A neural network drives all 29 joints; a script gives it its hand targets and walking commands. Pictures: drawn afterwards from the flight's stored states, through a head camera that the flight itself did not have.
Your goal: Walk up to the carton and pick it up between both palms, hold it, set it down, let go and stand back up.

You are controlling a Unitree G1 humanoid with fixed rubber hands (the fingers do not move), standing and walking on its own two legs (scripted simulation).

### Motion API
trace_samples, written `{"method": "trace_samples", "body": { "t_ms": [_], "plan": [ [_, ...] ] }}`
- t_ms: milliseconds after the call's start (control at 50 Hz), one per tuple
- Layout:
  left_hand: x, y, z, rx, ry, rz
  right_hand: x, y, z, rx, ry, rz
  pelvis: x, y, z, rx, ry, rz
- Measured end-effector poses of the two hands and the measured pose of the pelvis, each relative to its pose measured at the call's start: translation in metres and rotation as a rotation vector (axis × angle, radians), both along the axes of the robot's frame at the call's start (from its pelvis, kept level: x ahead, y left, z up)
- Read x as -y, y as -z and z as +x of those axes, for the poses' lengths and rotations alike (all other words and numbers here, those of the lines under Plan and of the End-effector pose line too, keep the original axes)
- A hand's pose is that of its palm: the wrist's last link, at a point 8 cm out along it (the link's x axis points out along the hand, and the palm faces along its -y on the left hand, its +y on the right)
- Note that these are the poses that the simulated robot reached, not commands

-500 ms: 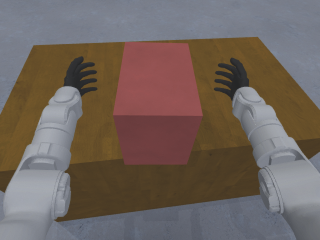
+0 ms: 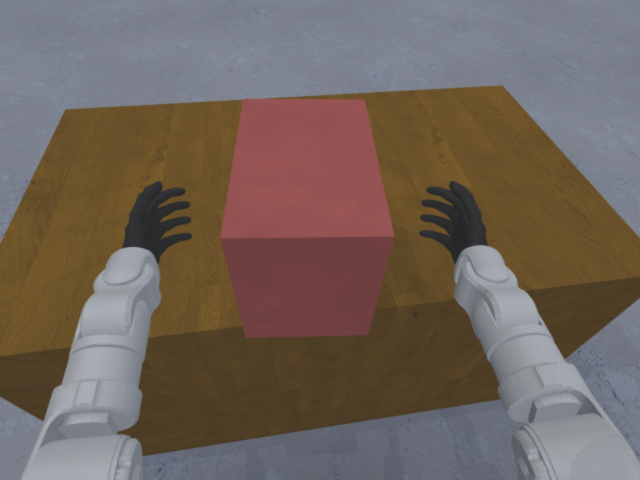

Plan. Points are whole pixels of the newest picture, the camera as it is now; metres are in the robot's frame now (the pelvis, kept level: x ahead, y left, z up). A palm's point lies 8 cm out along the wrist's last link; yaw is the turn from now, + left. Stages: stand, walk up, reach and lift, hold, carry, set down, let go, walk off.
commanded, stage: set down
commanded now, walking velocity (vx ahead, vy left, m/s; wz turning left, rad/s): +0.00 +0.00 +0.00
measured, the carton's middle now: (305, 217) +0.51 +0.05 +0.02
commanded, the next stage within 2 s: none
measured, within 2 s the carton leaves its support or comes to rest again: neither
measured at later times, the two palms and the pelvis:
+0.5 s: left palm (147, 322) +0.31 +0.24 +0.03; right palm (474, 320) +0.33 -0.17 +0.03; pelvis +0.01 +0.00 +0.00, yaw +0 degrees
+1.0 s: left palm (149, 390) +0.25 +0.23 -0.03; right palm (479, 398) +0.25 -0.18 -0.03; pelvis +0.01 +0.01 +0.00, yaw -2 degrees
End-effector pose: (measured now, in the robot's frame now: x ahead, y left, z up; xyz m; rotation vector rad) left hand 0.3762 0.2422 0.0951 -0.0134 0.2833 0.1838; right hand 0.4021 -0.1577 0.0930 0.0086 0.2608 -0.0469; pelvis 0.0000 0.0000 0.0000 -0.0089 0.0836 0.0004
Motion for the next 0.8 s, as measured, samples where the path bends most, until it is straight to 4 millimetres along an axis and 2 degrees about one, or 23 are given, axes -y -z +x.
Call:
{"method": "trace_samples", "body": {
  "t_ms": [200, 800],
  "plan": [
    [0.002, 0.03, -0.03, -0.007, 0.006, -0.003, 0.004, 0.026, -0.03, 0.006, -0.006, 0.003, 0.0, 0.0, 0.003, 0.027, 0.002, 0.004],
    [0.006, 0.102, -0.108, 0.001, 0.005, 0.028, 0.016, 0.096, -0.123, -0.028, -0.003, -0.007, -0.011, 0.002, 0.013, 0.07, 0.016, 0.008]
  ]
}}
